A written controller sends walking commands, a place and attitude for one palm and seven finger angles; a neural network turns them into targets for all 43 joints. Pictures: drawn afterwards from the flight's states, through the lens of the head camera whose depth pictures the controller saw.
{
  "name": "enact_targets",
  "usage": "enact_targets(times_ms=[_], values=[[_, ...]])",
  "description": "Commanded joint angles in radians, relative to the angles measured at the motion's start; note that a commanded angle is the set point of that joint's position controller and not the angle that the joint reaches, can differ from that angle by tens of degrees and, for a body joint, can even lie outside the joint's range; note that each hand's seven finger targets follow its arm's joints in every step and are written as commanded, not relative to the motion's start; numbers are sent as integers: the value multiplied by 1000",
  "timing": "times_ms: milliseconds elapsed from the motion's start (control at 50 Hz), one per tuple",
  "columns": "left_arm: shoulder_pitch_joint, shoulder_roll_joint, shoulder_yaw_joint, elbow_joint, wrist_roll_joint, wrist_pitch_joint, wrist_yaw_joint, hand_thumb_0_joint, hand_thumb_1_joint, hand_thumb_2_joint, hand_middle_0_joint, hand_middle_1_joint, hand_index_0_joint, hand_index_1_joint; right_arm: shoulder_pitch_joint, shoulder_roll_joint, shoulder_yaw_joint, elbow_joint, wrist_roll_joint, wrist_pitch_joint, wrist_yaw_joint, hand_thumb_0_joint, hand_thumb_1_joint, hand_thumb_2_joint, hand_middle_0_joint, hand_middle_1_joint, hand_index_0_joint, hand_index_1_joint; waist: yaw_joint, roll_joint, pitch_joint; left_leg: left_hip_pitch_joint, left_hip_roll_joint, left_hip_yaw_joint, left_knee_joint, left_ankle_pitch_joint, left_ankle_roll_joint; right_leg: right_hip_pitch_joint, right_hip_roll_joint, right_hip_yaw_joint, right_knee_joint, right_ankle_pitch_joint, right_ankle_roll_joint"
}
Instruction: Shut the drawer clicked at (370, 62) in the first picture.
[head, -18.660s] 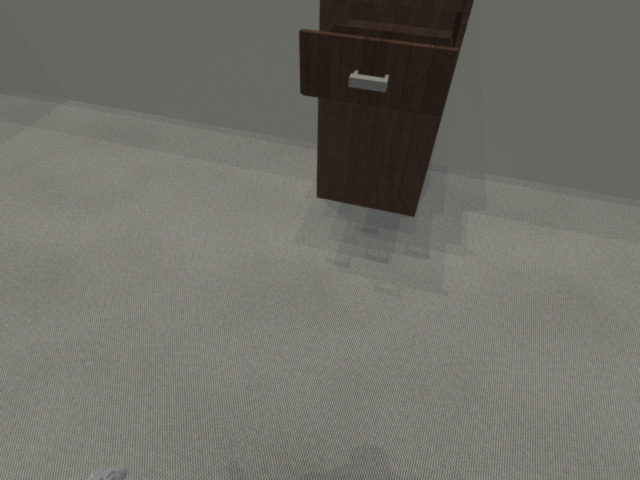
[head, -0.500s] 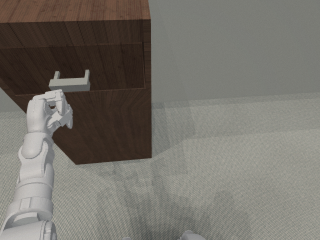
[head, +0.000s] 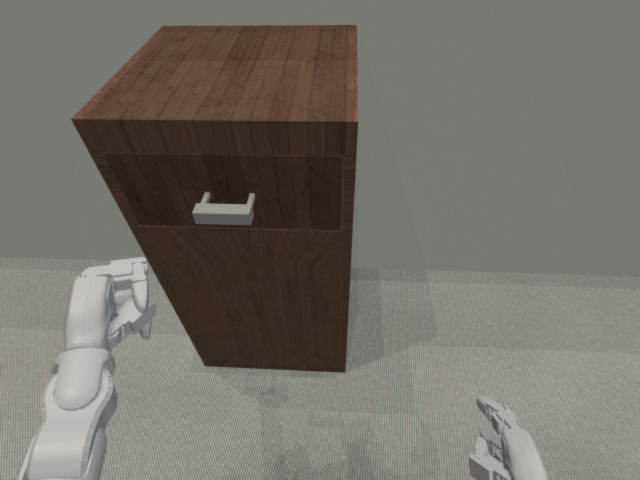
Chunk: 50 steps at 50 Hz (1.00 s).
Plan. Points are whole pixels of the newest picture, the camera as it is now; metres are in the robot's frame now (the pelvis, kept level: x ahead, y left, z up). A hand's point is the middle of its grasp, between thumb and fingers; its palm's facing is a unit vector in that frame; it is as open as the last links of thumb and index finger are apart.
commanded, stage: draw the hand back to the body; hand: left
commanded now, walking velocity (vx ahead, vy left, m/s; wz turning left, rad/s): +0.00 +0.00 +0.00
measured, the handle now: (226, 205) +0.57 +0.24 +0.00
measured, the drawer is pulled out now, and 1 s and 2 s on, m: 0.00 0.00 0.00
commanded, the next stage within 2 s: step back with the hand held close in 0.60 s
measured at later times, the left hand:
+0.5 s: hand (63, 368) +0.17 +0.24 +0.17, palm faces +0.41 -0.82 -0.40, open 3.2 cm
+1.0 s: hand (65, 366) +0.18 +0.25 +0.15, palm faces +0.30 -0.83 -0.48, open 3.2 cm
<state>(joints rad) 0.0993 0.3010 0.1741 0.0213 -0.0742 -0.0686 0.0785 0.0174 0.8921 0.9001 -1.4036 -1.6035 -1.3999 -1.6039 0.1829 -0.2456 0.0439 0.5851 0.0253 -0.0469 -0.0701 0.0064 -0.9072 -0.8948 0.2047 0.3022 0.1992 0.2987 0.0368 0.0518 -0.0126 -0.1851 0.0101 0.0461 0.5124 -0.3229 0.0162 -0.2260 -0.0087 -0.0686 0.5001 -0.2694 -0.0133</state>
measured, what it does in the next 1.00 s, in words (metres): stands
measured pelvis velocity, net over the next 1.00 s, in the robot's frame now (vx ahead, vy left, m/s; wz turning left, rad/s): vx -0.02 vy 0.02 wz -0.03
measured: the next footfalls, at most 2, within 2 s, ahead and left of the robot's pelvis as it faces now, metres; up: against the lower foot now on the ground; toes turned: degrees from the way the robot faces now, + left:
none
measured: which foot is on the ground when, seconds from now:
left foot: down 0.00-1.00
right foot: down 0.00-1.00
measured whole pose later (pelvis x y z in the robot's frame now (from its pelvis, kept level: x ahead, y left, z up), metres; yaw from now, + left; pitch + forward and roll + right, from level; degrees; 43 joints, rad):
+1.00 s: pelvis -0.02 +0.02 +0.01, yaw -2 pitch -1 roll -1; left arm 0.59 0.35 0.34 -0.47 -0.04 -0.19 0.10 0.01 0.89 0.90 -1.41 -1.60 -1.40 -1.60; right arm 0.20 -0.24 -0.02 0.58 -0.01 -0.05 -0.06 0.01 -0.91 -0.89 0.21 0.30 0.20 0.30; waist 0.00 0.05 0.03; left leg -0.18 0.00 0.09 0.44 -0.25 0.04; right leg -0.22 -0.01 -0.03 0.40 -0.17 0.01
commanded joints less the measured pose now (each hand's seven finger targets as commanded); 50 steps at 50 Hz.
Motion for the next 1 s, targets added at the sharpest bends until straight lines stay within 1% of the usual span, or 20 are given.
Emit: enact_targets(times_ms=[0,40,100,160,220,260,320,400,440,520,580,620,700,720,740,760,800,840,900,980], values=[[-129,184,96,-339,5,-64,30,0,900,900,-1400,-1600,-1400,-1600,-93,-100,-37,-132,-6,-58,-5,0,-900,-900,200,300,200,300,-9,0,-131,73,12,-30,-129,294,14,142,-7,39,-104,256,-16],[-58,178,102,-372,4,-61,27,0,900,900,-1400,-1600,-1400,-1600,-100,-97,-39,-130,-8,-63,-1,0,-900,-900,200,300,200,300,-4,18,-113,86,10,-24,-138,307,14,156,-4,44,-123,263,-15],[32,187,133,-420,3,-60,27,0,900,900,-1400,-1600,-1400,-1600,-105,-95,-43,-128,-14,-69,5,0,-900,-900,200,300,200,300,2,-20,-91,92,11,-19,-144,320,16,170,-4,43,-136,283,-11],[92,191,151,-490,5,-65,26,0,900,900,-1400,-1600,-1400,-1600,-110,-92,-44,-130,-18,-76,8,0,-900,-900,200,300,200,300,8,10,-74,97,10,-22,-151,327,13,181,-2,44,-146,280,-12],[183,207,183,-543,3,-68,27,0,900,900,-1400,-1600,-1400,-1600,-113,-94,-50,-129,-22,-87,11,0,-900,-900,200,300,200,300,17,-23,-59,91,10,-24,-150,326,16,187,-1,46,-155,279,-10],[215,201,186,-599,3,-75,28,0,900,900,-1400,-1600,-1400,-1600,-115,-88,-51,-133,-22,-94,11,0,-900,-900,200,300,200,300,17,10,-55,98,10,-21,-149,315,15,180,-4,50,-158,268,-9],[295,210,212,-631,3,-81,31,0,900,900,-1400,-1600,-1400,-1600,-113,-87,-55,-132,-23,-107,9,0,-900,-900,200,300,200,300,23,-18,-26,90,12,-25,-148,287,15,164,0,51,-173,238,-10],[373,211,237,-711,5,-97,37,0,900,900,-1400,-1600,-1400,-1600,-110,-78,-60,-138,-20,-125,5,0,-900,-900,200,300,200,300,28,15,-27,87,14,-22,-143,259,14,156,-1,56,-171,208,-9],[348,185,209,-675,10,-95,36,0,900,900,-1400,-1600,-1400,-1600,-105,-82,-59,-125,-20,-130,2,0,-900,-900,200,300,200,300,14,3,37,70,15,-29,-153,208,13,117,2,54,-185,148,-10],[323,178,201,-635,12,-97,39,0,900,900,-1400,-1600,-1400,-1600,-102,-84,-64,-120,-17,-134,-8,0,-900,-900,200,300,200,300,11,-37,65,70,17,-31,-159,145,18,82,2,56,-207,63,-7],[322,190,217,-663,17,-110,45,0,900,900,-1400,-1600,-1400,-1600,-99,-82,-63,-120,-22,-145,-9,0,-900,-900,200,300,200,300,20,-14,9,78,13,-34,-157,173,20,122,-3,57,-186,99,-10],[322,199,220,-662,17,-105,45,0,900,900,-1400,-1600,-1400,-1600,-105,-81,-60,-117,-23,-150,-7,0,-900,-900,200,300,200,300,25,27,17,74,12,-38,-158,178,14,126,-2,60,-187,109,-13],[328,192,221,-675,15,-109,46,0,900,900,-1400,-1600,-1400,-1600,-106,-77,-60,-120,-23,-156,-4,0,-900,-900,200,300,200,300,25,10,15,67,13,-36,-156,191,13,138,-2,61,-183,127,-13],[156,349,392,-740,11,-169,55,0,900,900,-1400,-1600,-1400,-1600,-82,-87,-43,-163,-17,-132,1,0,-900,-900,200,300,200,300,-14,38,140,-27,20,-53,-166,85,25,45,-44,170,-244,118,-15],[250,277,339,-675,18,-178,48,0,900,900,-1400,-1600,-1400,-1600,-85,-79,-58,-128,-23,-120,0,0,-900,-900,200,300,200,300,-18,-31,114,-22,22,-58,-139,79,29,17,-65,186,-265,106,-18],[356,210,293,-623,22,-174,40,0,900,900,-1400,-1600,-1400,-1600,-73,-82,-65,-129,-27,-106,4,0,-900,-900,200,300,200,300,-22,-59,76,13,26,-51,-125,117,31,16,-73,183,-262,126,-17],[420,172,254,-636,26,-176,34,0,900,900,-1400,-1600,-1400,-1600,-75,-93,-74,-134,-34,-84,11,0,-900,-900,200,300,200,300,-29,-33,8,20,36,-41,-131,186,29,55,-72,152,-219,222,-10],[451,181,257,-664,29,-181,35,0,900,900,-1400,-1600,-1400,-1600,-82,-100,-81,-147,-34,-72,9,0,-900,-900,200,300,200,300,-27,17,-47,17,46,-43,-150,257,29,94,-62,123,-161,314,-3],[494,210,291,-679,29,-180,46,0,900,900,-1400,-1600,-1400,-1600,-87,-95,-95,-166,-28,-49,7,0,-900,-900,200,300,200,300,-24,-30,-112,-4,59,-50,-147,326,32,133,-55,105,-107,389,9],[523,240,324,-722,28,-188,56,0,900,900,-1400,-1600,-1400,-1600,-92,-91,-102,-185,-24,-33,-1,0,-900,-900,200,300,200,300,-20,-19,-140,-52,67,-64,-139,375,28,155,-51,99,-51,452,12]])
